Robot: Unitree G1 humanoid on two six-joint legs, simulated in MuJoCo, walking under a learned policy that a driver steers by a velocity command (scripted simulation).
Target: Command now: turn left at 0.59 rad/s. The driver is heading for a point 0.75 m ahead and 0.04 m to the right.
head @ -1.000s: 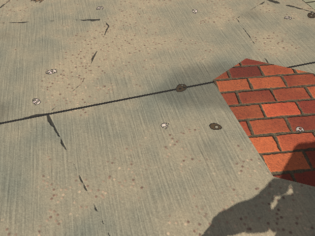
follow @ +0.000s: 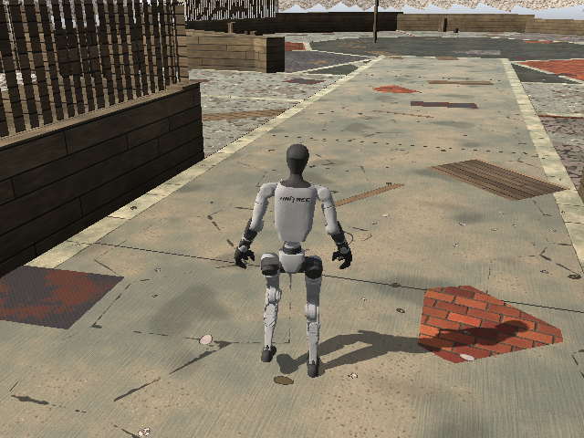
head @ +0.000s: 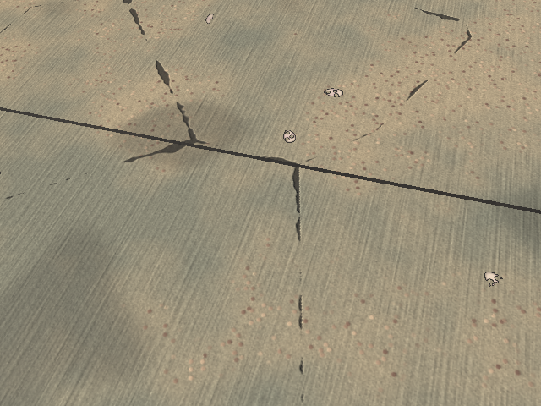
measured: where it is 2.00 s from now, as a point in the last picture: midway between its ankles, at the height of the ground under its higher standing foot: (260, 387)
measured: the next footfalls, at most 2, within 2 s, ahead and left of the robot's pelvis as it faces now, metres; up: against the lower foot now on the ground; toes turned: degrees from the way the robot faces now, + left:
left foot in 0.24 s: +0.03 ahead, +0.15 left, +0.00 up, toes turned +9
right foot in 0.72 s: +0.43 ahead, -0.01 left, +0.00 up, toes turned +7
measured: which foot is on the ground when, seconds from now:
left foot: up 0.00-0.22, down 0.24-0.74, up 0.76-1.00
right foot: down 0.00-0.24, up 0.26-0.70, down 0.72-1.00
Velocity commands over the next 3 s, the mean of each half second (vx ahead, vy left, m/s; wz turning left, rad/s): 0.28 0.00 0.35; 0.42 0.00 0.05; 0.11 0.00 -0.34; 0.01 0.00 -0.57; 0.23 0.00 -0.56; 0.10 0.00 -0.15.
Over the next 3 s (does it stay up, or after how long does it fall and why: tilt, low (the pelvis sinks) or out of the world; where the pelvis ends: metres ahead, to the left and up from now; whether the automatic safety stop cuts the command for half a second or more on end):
stays up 0.60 -0.07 -0.01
